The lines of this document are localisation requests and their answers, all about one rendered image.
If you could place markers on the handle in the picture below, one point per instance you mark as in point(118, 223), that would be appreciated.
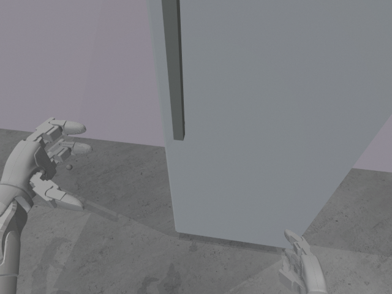
point(172, 31)

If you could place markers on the robot right hand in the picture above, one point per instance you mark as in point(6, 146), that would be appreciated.
point(307, 275)

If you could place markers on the robot left hand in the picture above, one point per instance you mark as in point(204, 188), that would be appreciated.
point(28, 158)

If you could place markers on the left robot forearm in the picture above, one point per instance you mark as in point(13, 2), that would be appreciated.
point(15, 204)

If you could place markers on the fridge door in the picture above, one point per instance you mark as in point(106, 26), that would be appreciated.
point(281, 98)

